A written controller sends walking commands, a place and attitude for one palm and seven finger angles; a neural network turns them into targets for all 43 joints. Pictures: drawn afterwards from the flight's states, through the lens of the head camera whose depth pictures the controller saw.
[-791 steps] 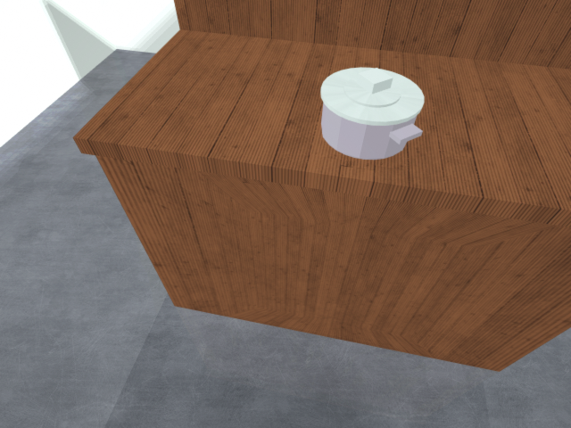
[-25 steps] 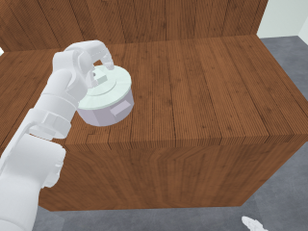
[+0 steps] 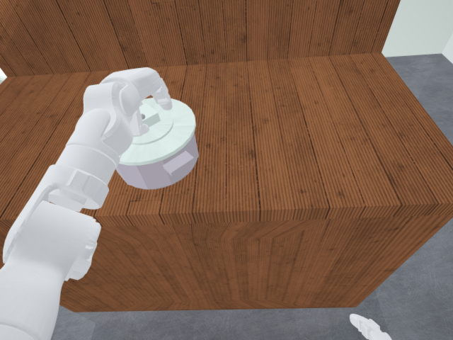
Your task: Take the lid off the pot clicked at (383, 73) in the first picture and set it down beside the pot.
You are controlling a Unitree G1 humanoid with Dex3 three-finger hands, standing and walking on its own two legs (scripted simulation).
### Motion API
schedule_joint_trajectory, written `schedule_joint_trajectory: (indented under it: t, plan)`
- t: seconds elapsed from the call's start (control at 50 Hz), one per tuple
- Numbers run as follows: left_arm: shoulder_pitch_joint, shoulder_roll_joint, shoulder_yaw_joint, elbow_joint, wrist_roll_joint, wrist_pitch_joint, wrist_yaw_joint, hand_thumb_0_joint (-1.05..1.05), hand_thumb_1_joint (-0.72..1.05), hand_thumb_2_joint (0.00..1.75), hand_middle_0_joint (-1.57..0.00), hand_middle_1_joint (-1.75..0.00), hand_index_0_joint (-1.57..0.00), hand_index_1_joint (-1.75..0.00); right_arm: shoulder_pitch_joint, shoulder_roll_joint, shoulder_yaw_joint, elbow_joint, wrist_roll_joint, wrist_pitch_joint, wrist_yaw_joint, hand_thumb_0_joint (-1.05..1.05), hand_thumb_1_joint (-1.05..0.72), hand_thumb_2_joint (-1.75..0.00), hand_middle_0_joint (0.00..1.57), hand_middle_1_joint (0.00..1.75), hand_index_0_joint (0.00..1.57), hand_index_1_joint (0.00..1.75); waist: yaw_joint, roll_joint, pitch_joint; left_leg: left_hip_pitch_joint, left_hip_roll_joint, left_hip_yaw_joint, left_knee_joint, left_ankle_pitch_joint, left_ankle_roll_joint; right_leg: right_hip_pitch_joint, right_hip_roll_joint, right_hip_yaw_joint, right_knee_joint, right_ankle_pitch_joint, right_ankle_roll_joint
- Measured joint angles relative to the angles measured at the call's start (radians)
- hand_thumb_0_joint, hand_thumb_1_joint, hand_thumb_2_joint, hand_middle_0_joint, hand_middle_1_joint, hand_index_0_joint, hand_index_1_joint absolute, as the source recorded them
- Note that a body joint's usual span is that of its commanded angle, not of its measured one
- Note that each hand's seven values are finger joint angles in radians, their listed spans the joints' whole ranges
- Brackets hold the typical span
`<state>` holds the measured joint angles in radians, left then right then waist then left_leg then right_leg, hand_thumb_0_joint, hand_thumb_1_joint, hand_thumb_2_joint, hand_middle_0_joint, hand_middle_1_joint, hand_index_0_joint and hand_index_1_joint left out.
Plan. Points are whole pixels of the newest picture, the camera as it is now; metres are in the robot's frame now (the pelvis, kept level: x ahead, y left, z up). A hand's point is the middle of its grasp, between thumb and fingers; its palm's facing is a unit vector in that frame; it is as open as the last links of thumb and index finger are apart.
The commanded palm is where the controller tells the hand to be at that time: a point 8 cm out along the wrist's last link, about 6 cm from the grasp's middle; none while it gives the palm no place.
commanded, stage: close the fingers and squeeze the knob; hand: left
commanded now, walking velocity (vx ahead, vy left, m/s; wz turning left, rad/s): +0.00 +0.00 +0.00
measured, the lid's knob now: (143, 117) +0.48 +0.15 +0.16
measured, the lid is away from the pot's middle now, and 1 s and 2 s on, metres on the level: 0.00 0.01 0.01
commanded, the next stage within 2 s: lift the lid straight up in 1.52 s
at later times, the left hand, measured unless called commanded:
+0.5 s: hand (137, 119) +0.44 +0.15 +0.18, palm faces -0.30 -0.07 -0.95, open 9.1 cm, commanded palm +0.43 +0.16 +0.24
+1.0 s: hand (134, 120) +0.44 +0.15 +0.18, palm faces -0.32 -0.09 -0.94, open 8.0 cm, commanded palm +0.43 +0.16 +0.24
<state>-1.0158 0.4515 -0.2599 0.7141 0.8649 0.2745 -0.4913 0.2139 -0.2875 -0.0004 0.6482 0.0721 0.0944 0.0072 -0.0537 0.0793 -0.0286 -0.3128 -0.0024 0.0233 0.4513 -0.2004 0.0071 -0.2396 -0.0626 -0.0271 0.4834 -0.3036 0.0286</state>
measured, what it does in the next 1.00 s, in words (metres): stands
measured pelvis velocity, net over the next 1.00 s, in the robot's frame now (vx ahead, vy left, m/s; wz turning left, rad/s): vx -0.01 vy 0.00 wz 0.00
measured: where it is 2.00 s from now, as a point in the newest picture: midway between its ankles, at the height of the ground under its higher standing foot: outside the picture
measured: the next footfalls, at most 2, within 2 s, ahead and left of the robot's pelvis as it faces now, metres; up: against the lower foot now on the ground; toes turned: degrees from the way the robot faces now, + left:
none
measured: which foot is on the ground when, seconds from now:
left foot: down 0.00-1.00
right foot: down 0.00-1.00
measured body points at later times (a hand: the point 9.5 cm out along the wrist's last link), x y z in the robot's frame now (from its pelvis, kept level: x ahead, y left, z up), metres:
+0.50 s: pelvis -0.01 +0.00 +0.00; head +0.01 -0.04 +0.45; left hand +0.45 +0.15 +0.23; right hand +0.12 -0.26 -0.13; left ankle +0.02 +0.12 -0.74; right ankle -0.04 -0.14 -0.74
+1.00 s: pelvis -0.01 +0.00 +0.00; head +0.01 -0.03 +0.45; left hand +0.45 +0.16 +0.23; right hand +0.11 -0.25 -0.13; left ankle +0.02 +0.12 -0.74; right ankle -0.04 -0.14 -0.74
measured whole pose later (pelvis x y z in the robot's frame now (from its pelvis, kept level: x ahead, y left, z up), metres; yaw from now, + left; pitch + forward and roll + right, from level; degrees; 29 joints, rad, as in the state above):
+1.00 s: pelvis -0.01 +0.00 +0.00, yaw +0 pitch +3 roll +1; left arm -1.02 0.47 -0.26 0.74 0.86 0.27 -0.50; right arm 0.21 -0.28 0.00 0.65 0.07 0.09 -0.01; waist -0.06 0.07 -0.02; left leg -0.31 0.00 0.02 0.45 -0.19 0.01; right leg -0.23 -0.06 -0.03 0.48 -0.29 0.03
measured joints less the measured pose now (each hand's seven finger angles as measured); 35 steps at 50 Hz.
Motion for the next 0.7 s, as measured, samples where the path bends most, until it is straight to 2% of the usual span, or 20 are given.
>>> schedule_joint_trajectory:
  t: [0.08, 0.18, 0.28, 0.48, 0.7]
  plan:
    - [-0.004, 0.007, -0.008, -0.014, 0.001, 0.004, -0.001, 0.00, -0.35, 1.61, -0.85, -0.14, -0.84, -0.13, 0.001, 0.002, -0.001, 0.002, 0.000, 0.002, -0.003, 0.01, -0.90, -0.90, 0.20, 0.29, 0.20, 0.30, 0.001, -0.002, 0.009, 0.004, -0.001, 0.001, -0.003, 0.002, 0.001, 0.003, -0.001, 0.001, 0.000, 0.001, 0.000]
    - [0.011, -0.005, -0.006, -0.028, -0.004, 0.005, 0.004, 0.00, -0.25, 1.38, -0.75, -0.30, -0.75, -0.30, -0.001, 0.003, 0.000, 0.002, 0.000, 0.003, 0.001, 0.01, -0.90, -0.90, 0.20, 0.29, 0.20, 0.30, 0.004, 0.001, 0.009, 0.002, -0.002, 0.000, -0.005, 0.006, 0.001, 0.000, -0.001, 0.000, -0.001, 0.004, 0.000]
    - [-0.001, 0.002, -0.011, -0.007, 0.001, 0.005, 0.008, 0.00, -0.17, 1.24, -0.67, -0.47, -0.68, -0.47, -0.008, 0.008, 0.004, 0.004, 0.000, -0.001, -0.007, 0.01, -0.90, -0.90, 0.20, 0.29, 0.20, 0.30, 0.002, -0.003, 0.012, 0.004, 0.000, 0.000, -0.006, 0.009, 0.000, 0.000, 0.000, 0.000, 0.002, 0.005, -0.001]
    - [0.013, 0.016, -0.002, -0.011, -0.001, 0.004, -0.002, 0.00, -0.03, 1.13, -0.63, -0.71, -0.63, -0.71, 0.003, 0.003, -0.003, 0.000, -0.001, -0.007, -0.009, 0.01, -0.90, -0.90, 0.20, 0.29, 0.20, 0.30, 0.001, -0.002, 0.006, 0.005, 0.001, -0.001, -0.006, 0.010, 0.000, 0.003, 0.002, 0.001, -0.001, 0.007, -0.002]
    - [0.018, 0.023, -0.008, -0.024, -0.008, 0.005, -0.001, 0.00, 0.10, 1.05, -0.63, -0.86, -0.65, -0.86, -0.005, 0.002, -0.002, -0.002, 0.002, -0.006, -0.010, 0.01, -0.90, -0.90, 0.20, 0.29, 0.20, 0.30, 0.001, -0.009, 0.014, 0.009, 0.002, -0.004, -0.003, 0.011, 0.000, 0.010, 0.003, -0.003, -0.003, 0.011, -0.002]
